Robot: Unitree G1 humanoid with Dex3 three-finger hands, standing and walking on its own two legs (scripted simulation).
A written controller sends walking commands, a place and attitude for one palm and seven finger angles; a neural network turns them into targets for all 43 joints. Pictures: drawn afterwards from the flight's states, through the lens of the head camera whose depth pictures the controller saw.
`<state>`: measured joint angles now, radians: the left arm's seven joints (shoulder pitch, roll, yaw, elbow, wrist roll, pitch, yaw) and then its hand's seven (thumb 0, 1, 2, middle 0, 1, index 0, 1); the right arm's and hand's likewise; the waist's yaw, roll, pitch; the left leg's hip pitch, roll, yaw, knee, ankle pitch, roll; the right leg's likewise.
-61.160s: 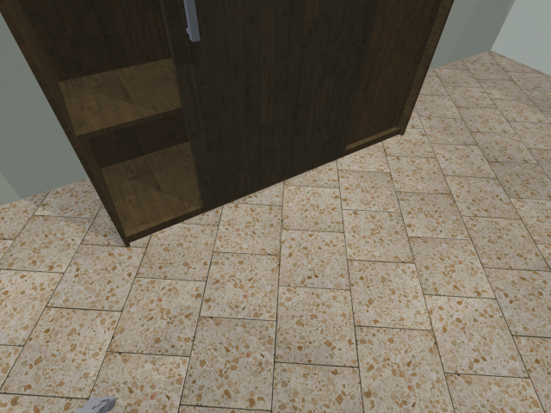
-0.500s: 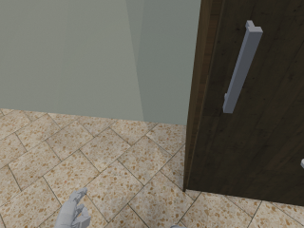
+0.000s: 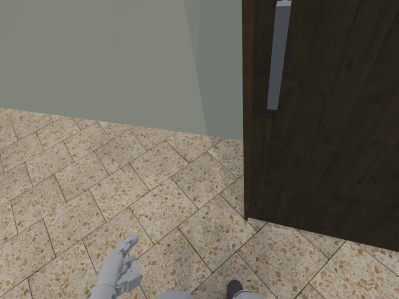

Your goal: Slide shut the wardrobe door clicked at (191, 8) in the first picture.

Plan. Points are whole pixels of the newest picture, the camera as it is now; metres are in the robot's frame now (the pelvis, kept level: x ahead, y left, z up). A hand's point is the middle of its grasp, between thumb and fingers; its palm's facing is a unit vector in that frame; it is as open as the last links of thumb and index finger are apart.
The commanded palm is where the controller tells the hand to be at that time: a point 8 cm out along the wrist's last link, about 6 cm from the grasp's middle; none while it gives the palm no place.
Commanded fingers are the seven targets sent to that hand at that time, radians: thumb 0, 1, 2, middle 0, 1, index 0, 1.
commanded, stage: stop stepping back and stand still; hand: right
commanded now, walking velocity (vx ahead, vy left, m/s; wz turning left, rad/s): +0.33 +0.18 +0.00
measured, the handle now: (278, 58) +0.56 -0.15 +0.18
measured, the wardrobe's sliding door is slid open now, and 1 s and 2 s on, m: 0.00 0.00 0.00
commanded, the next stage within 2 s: let the arm hang, fingers relaxed in 1.74 s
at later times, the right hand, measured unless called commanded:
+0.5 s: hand out of the picture +0.01 -0.34 +0.20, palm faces +0.45 +0.77 -0.45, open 7.5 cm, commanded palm -0.03 -0.39 +0.18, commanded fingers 0.00 -0.90 -0.90 0.20 0.30 0.20 0.30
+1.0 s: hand out of the picture -0.02 -0.39 +0.19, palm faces +0.57 +0.66 -0.49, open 7.4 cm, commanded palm -0.08 -0.42 +0.18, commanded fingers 0.00 -0.90 -0.90 0.20 0.30 0.20 0.30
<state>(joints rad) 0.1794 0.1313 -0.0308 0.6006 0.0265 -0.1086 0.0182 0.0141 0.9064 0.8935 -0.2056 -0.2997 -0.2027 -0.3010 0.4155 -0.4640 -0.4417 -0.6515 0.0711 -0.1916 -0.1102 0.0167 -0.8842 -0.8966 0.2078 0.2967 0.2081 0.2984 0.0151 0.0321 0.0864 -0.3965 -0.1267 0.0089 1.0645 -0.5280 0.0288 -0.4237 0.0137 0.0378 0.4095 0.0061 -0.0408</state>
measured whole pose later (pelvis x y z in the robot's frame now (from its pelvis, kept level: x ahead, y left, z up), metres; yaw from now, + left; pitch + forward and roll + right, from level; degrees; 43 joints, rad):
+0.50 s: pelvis -0.16 -0.08 -0.01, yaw -3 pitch -1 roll +1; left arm 0.30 0.12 -0.03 0.63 0.01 -0.04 0.01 0.01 0.90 0.89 -0.21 -0.30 -0.20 -0.30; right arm 0.58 -0.48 -0.45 -0.67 0.06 -0.17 -0.12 0.02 -0.88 -0.90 0.21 0.30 0.21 0.30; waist -0.01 0.05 -0.05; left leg -0.23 -0.07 0.08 0.58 -0.35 0.12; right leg -0.61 -0.01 0.03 1.07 -0.40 0.03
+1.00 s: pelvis -0.17 -0.10 -0.01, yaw -8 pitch -2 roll +0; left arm 0.24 0.19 -0.01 0.63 0.00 -0.08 0.03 0.01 0.90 0.89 -0.21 -0.30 -0.20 -0.30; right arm 0.51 -0.44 -0.44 -0.53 0.04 -0.20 -0.16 0.01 -0.88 -0.90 0.21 0.30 0.21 0.30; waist -0.03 -0.02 0.04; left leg -0.32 0.01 0.11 0.65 -0.28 0.06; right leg -0.44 -0.07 0.00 0.99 -0.47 0.01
